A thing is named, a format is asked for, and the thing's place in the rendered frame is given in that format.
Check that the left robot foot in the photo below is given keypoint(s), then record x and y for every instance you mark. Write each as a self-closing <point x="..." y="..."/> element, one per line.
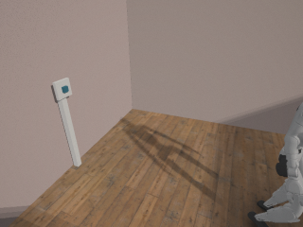
<point x="262" y="206"/>

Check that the right robot shin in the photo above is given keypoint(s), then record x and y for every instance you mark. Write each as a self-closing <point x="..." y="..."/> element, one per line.
<point x="278" y="215"/>

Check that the panel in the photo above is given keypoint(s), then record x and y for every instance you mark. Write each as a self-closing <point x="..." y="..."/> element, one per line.
<point x="66" y="118"/>

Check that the robot right forearm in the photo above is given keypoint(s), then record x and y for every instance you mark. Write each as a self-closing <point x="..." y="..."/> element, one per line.
<point x="290" y="148"/>

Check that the right robot hand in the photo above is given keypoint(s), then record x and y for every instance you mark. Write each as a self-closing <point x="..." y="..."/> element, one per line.
<point x="296" y="187"/>

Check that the right robot upper arm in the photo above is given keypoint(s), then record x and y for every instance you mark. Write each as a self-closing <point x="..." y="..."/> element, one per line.
<point x="297" y="128"/>

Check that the button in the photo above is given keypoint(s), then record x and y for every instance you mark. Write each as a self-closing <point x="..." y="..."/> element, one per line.
<point x="65" y="89"/>

